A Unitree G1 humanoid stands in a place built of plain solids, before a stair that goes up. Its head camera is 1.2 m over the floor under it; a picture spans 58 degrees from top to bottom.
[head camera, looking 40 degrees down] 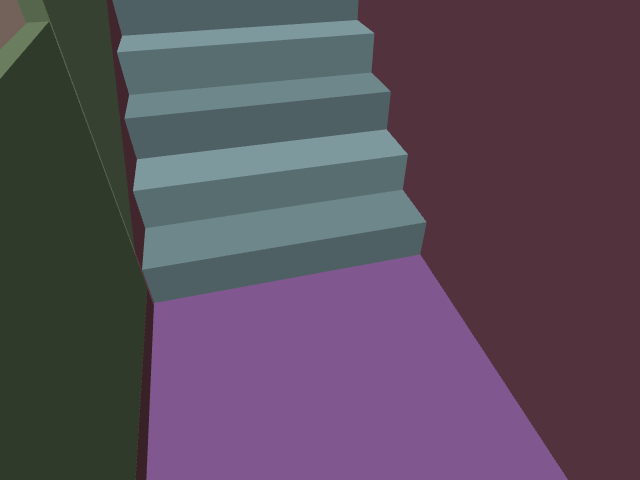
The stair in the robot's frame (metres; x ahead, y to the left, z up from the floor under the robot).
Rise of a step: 0.17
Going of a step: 0.24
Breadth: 1.06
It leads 15 degrees to the left of straight ahead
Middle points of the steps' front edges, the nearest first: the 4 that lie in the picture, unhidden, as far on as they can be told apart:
1.20 0.10 0.17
1.43 0.16 0.34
1.66 0.22 0.51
1.89 0.28 0.68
